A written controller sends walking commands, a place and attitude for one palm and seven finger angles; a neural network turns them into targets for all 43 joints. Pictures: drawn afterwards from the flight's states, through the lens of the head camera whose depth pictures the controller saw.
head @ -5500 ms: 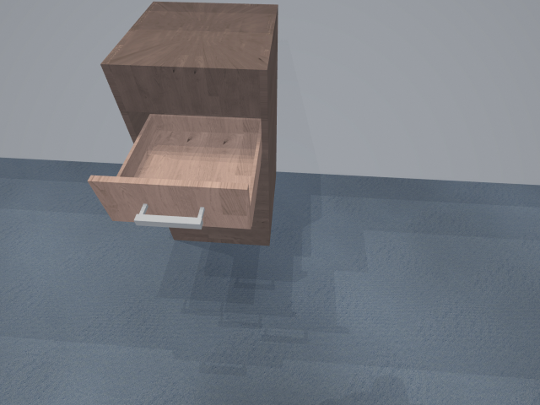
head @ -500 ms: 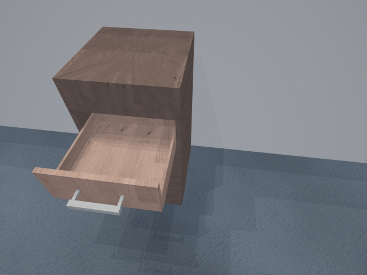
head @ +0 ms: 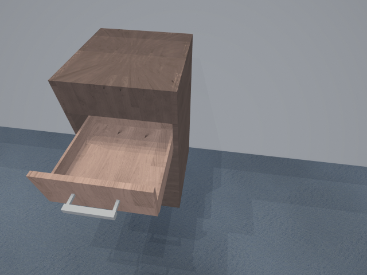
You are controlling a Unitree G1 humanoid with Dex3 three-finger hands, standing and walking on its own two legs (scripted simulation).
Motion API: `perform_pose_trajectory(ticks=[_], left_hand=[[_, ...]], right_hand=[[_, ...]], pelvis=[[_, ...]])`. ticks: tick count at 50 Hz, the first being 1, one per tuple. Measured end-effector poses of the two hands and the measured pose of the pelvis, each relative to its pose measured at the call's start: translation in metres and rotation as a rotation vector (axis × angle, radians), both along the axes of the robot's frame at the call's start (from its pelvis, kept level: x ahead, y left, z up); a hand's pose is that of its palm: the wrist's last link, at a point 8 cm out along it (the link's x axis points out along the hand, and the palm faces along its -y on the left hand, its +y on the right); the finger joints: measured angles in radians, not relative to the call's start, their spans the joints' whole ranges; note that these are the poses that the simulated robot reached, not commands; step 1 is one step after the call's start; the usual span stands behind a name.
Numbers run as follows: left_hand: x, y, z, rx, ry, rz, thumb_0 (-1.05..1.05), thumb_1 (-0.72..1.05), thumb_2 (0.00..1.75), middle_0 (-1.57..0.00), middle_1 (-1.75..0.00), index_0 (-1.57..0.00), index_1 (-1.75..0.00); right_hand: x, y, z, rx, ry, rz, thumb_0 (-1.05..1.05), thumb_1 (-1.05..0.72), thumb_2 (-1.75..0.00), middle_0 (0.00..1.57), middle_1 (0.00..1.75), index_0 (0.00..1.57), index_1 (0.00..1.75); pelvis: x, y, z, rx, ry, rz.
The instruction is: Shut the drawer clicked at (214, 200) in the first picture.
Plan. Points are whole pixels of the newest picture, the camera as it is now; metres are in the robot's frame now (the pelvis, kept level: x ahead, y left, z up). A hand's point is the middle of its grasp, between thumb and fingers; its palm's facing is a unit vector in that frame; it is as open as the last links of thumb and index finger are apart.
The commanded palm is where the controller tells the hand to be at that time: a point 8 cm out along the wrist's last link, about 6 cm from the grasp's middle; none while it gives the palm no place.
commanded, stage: shuffle to correct the standing spot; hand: left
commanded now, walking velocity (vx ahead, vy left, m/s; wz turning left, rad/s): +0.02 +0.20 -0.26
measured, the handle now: (92, 205) +0.34 +0.31 -0.17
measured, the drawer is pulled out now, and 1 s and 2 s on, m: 0.28 0.28 0.28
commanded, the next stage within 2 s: come to a stop and stand still in 0.70 s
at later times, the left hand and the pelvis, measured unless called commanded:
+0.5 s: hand out of the picture +0.03 +0.24 -0.18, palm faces -0.01 -0.96 -0.28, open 7.4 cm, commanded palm none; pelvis +0.00 +0.05 -0.01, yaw -5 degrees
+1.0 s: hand out of the picture +0.04 +0.31 -0.18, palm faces -0.03 -0.96 -0.27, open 7.4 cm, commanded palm none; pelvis -0.01 +0.11 -0.02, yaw -5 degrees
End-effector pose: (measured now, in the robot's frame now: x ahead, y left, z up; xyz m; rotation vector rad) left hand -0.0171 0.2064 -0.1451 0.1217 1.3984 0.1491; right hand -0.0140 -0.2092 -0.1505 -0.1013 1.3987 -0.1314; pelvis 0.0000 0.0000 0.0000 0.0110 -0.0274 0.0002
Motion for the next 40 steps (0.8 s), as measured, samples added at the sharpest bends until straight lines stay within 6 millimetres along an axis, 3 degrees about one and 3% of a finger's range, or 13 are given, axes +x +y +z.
perform_pose_trajectory(ticks=[11,25,31,36,40], left_hand=[[0.006,0.015,0.0,0.011,-0.006,-0.001,0.01,0.91,0.9,-0.2,-0.3,-0.2,-0.3],[0.04,0.083,0.001,0.106,-0.053,-0.055,0.01,0.91,0.9,-0.2,-0.3,-0.2,-0.3],[0.048,0.095,0.004,0.139,-0.086,-0.076,0.01,0.91,0.9,-0.2,-0.3,-0.19,-0.3],[0.04,0.111,0.006,0.128,-0.101,-0.05,0.0,0.91,0.9,-0.2,-0.3,-0.2,-0.3],[0.04,0.135,-0.007,0.1,-0.092,-0.052,0.01,0.91,0.9,-0.21,-0.3,-0.2,-0.3]], right_hand=[[0.002,-0.002,0.001,-0.025,-0.005,-0.019,0.0,-0.91,-0.9,0.2,0.3,0.2,0.3],[-0.001,0.028,-0.005,-0.033,-0.028,-0.055,0.0,-0.91,-0.9,0.2,0.3,0.2,0.3],[0.013,0.041,-0.018,0.0,-0.066,-0.062,0.0,-0.91,-0.9,0.2,0.3,0.2,0.3],[0.037,0.052,-0.005,-0.014,-0.117,-0.028,0.0,-0.91,-0.9,0.2,0.3,0.2,0.3],[0.051,0.063,0.001,-0.055,-0.205,-0.022,0.0,-0.91,-0.9,0.2,0.3,0.2,0.3]], pelvis=[[0.002,0.012,-0.001,-0.001,0.004,-0.03],[-0.002,0.05,-0.012,0.023,0.017,-0.079],[-0.004,0.059,-0.017,0.016,0.015,-0.088],[-0.011,0.076,-0.012,0.036,0.017,-0.066],[-0.012,0.098,-0.019,0.039,0.018,-0.077]])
